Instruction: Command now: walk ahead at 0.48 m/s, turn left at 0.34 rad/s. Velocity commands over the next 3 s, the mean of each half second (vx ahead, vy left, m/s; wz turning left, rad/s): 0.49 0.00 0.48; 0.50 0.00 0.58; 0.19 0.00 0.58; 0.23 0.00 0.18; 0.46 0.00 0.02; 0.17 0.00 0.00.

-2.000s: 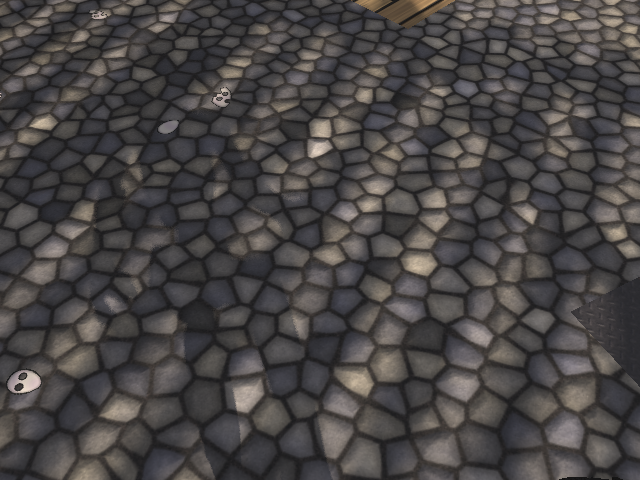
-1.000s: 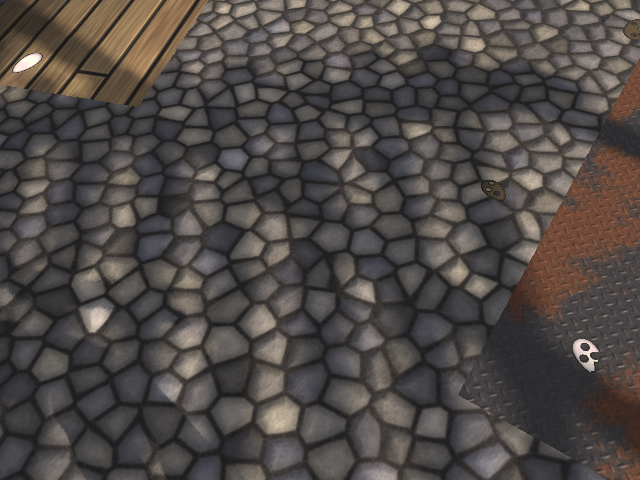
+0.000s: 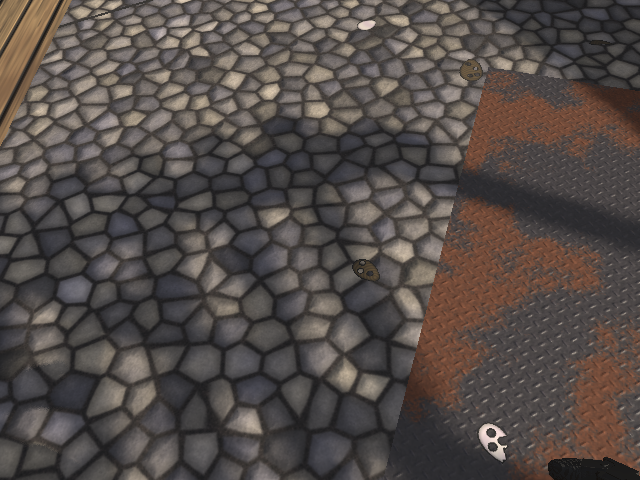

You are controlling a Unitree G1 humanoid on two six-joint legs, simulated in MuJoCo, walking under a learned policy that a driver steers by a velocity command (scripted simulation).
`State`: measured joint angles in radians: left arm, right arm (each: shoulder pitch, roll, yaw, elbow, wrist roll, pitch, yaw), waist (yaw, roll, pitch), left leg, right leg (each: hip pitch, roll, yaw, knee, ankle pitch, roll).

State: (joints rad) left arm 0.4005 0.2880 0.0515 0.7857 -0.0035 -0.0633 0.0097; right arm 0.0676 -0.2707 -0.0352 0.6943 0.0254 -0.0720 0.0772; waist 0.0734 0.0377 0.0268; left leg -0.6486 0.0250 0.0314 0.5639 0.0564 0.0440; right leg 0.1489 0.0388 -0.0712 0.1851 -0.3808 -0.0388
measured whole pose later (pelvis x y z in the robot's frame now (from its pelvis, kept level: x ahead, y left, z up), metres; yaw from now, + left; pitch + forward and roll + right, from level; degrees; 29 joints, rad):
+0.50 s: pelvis +0.30 +0.01 +0.01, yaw +17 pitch +2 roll +1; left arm 0.07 0.29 0.02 0.63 0.00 -0.11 -0.01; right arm 0.35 -0.30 -0.07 0.72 0.03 -0.03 -0.01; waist -0.09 -0.03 0.02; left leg -0.12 -0.12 -0.21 0.47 -0.37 0.05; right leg -0.52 -0.02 0.11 0.51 -0.02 0.06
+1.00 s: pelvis +0.54 +0.09 +0.00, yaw +35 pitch +2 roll -2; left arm 0.35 0.31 0.07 0.83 -0.02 -0.07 0.01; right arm 0.06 -0.28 -0.05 0.59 0.02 -0.02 0.06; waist 0.10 0.03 0.05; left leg -0.62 0.06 0.02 0.66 -0.08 0.04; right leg 0.09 -0.02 -0.22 0.27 -0.37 0.04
